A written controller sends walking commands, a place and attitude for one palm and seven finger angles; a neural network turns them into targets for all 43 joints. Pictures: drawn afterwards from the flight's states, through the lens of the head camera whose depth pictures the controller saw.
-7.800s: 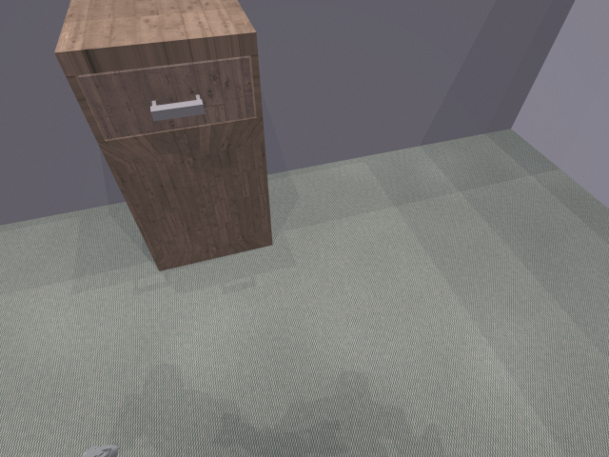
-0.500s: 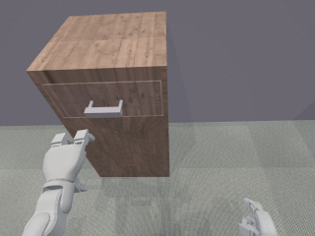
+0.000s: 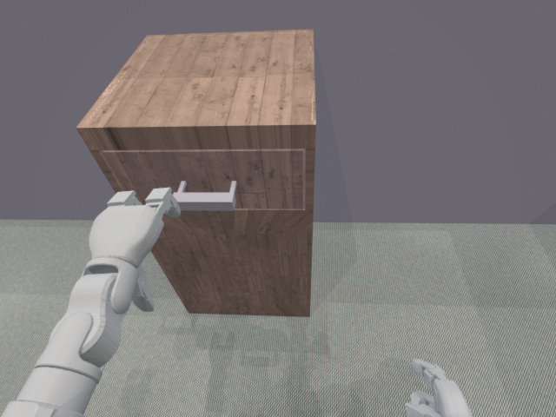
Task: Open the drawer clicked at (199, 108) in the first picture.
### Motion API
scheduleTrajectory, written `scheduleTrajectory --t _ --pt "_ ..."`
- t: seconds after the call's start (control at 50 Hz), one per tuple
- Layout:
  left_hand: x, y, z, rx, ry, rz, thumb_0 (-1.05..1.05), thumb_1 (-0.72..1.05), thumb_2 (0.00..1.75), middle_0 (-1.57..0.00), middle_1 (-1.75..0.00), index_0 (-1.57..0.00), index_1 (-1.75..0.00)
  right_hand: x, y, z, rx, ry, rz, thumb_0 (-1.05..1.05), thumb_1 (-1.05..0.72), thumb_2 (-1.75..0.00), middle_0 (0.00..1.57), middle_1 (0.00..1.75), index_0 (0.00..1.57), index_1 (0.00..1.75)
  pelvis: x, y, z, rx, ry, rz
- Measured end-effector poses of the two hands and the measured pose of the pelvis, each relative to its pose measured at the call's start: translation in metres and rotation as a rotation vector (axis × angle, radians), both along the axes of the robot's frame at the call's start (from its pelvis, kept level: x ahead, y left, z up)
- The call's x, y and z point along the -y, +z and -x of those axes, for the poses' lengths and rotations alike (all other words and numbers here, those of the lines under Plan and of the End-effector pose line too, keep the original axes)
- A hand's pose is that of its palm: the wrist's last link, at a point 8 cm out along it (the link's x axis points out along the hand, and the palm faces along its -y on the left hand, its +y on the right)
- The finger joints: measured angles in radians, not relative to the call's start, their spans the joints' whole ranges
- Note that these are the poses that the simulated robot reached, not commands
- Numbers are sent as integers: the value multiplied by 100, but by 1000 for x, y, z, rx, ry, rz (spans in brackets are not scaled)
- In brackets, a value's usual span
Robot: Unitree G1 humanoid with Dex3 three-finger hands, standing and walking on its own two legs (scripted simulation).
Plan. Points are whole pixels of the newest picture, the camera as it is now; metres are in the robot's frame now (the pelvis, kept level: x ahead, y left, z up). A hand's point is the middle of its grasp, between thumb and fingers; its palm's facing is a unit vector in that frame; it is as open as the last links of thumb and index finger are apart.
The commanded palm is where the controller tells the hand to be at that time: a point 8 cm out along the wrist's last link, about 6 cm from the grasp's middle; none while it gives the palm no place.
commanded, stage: raise the hand with hooked fingers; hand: left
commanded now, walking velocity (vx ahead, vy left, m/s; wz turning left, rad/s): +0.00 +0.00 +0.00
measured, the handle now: (206, 193) +0.55 +0.24 -0.05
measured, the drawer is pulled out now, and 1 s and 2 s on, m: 0.00 0.00 0.00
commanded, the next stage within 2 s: move the hooked fingers above the handle in 0.24 s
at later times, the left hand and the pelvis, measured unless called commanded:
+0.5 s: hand (158, 253) +0.31 +0.23 +0.06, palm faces +0.01 -0.05 -1.00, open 13.9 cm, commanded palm +0.30 +0.23 +0.12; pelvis +0.00 -0.02 +0.00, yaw +0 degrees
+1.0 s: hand (177, 223) +0.39 +0.23 +0.04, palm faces -0.02 -0.01 -1.00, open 13.8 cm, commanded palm +0.37 +0.24 +0.10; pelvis +0.00 -0.02 -0.01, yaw +0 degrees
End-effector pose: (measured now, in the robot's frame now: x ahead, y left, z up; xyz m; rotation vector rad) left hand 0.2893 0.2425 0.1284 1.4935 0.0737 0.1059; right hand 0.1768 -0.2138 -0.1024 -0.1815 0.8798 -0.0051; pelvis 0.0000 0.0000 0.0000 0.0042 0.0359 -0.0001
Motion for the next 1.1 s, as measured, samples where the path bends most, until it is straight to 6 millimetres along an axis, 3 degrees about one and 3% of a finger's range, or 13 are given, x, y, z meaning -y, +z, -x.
scheduleTrajectory --t 0.2,0.42,0.62,0.88,1.1 --pt "7 -10 9 22 -39 0 0 -49 31 -32 -120 -32 -120 20 -7 19 -57 -33 36 1 -90 -89 20 30 20 30 2 0 2 -12 -2 -3" --pt "15 -6 5 18 -1 -12 0 -49 31 -32 -120 -31 -120 22 -3 5 -3 -32 13 1 -90 -89 20 29 20 30 11 0 3 -7 1 -7" --pt "12 -14 -18 -28 -7 -32 0 -49 31 -32 -120 -32 -120 32 -1 4 13 -43 35 1 -90 -89 21 30 20 30 20 -2 4 -28 7 -8" --pt "17 -28 -60 -43 -46 -51 0 -49 31 -32 -120 -31 -120 58 -22 51 -125 -133 79 0 -90 -89 20 30 20 30 20 -8 3 -88 4 -8" --pt "10 -38 -93 -65 -29 -62 0 -49 31 -32 -120 -31 -120 64 -32 96 -240 -215 87 0 -90 -89 20 30 20 30 15 -11 1 -133 -10 -6"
